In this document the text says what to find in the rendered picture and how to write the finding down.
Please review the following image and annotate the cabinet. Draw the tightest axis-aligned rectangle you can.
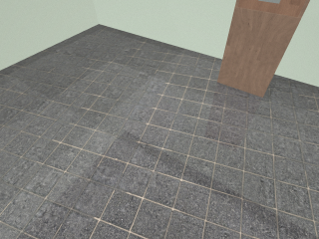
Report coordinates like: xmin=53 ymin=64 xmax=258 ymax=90
xmin=217 ymin=0 xmax=310 ymax=98

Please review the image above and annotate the drawer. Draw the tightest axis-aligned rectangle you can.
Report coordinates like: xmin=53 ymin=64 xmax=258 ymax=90
xmin=238 ymin=0 xmax=306 ymax=17

